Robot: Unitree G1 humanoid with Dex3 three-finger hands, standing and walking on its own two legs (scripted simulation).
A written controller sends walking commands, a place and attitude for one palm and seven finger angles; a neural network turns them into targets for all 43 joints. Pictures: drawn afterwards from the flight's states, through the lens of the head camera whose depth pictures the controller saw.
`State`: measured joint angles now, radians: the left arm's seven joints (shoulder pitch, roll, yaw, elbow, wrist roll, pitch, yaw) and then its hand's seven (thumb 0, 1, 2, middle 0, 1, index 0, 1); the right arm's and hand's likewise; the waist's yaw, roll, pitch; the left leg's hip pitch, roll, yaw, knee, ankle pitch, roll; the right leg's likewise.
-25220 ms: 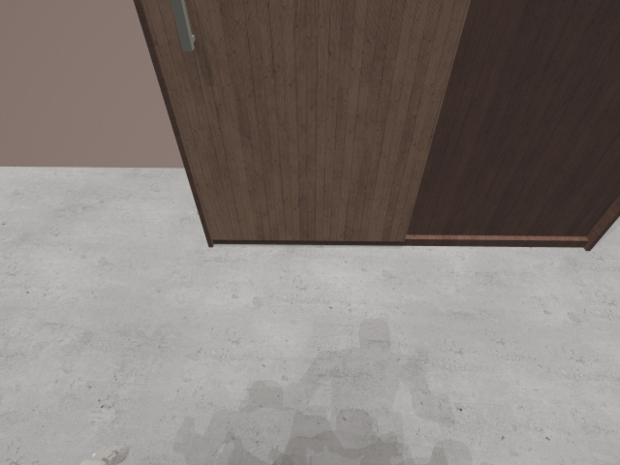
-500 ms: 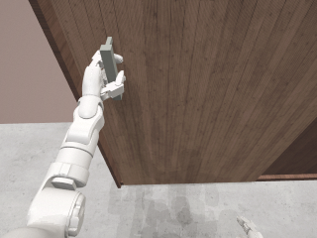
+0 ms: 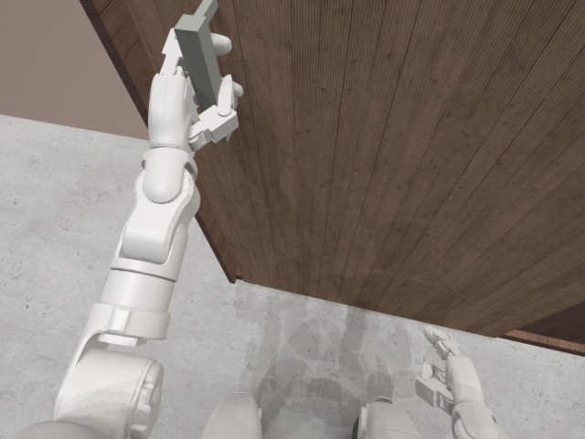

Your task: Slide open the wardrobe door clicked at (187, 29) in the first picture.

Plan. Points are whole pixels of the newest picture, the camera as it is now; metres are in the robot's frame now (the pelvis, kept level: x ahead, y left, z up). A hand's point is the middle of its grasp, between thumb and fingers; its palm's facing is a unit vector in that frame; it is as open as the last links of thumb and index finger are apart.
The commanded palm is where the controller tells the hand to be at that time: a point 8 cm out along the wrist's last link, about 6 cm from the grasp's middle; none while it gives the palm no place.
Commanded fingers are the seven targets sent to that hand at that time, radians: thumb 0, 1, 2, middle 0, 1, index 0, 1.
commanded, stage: step sideways, sliding the door along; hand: left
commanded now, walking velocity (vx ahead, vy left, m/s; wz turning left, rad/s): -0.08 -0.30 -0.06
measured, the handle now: (215, 74) +0.47 +0.19 +0.18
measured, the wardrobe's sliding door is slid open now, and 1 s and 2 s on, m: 0.04 0.37 0.57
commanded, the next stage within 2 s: none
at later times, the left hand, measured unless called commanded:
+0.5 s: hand (339, 126) +0.42 +0.04 +0.17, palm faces +0.32 -0.94 -0.09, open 6.6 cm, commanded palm +0.39 +0.01 +0.17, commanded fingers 0.00 0.90 0.90 -0.45 -1.40 -0.45 -1.40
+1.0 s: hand (533, 162) +0.40 -0.16 +0.17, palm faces +0.03 -1.00 -0.08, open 6.5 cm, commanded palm +0.38 -0.14 +0.17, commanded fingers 0.00 0.90 0.90 -0.45 -1.40 -0.45 -1.40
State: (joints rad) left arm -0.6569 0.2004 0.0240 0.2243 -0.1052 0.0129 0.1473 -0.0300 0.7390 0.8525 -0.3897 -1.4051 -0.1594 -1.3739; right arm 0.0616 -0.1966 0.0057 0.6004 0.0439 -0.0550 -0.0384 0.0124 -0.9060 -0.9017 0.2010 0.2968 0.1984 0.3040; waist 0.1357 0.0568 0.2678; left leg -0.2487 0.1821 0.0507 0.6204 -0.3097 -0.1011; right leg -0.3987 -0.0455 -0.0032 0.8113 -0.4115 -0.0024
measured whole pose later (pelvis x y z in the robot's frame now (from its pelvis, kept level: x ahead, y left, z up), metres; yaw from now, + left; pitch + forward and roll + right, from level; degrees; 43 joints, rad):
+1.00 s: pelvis +0.07 -0.25 +0.00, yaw -1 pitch -1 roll +1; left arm -0.23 0.12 -0.11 -0.26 -0.04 -0.07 0.16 0.00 0.71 0.81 -0.45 -1.41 -0.20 -1.37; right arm -0.07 -0.17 0.04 0.55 0.02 -0.06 -0.02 0.01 -0.90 -0.90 0.20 0.30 0.20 0.30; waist 0.08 0.04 0.24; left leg -0.33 0.10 0.02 0.94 -0.62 -0.05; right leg -0.42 -0.01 -0.02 0.60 -0.17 -0.02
